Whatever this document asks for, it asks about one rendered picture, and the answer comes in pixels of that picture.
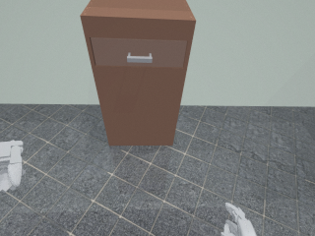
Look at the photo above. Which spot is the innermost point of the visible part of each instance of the handle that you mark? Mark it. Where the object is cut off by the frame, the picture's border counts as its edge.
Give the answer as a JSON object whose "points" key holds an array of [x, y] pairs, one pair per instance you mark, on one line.
{"points": [[139, 59]]}

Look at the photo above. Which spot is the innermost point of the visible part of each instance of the left robot hand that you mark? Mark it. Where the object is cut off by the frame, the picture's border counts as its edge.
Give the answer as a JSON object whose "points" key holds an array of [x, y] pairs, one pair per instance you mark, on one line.
{"points": [[11, 165]]}

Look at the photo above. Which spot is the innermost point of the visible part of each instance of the cabinet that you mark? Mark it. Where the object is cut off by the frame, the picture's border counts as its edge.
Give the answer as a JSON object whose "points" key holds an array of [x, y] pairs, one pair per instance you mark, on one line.
{"points": [[139, 104]]}

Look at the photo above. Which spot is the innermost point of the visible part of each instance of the drawer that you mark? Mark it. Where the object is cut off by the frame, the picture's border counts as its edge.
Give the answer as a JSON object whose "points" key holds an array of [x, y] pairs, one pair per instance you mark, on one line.
{"points": [[114, 51]]}

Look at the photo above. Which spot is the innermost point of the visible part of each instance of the right robot hand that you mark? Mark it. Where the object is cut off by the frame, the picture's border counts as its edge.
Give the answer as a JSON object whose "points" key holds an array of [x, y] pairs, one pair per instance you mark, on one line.
{"points": [[244, 226]]}

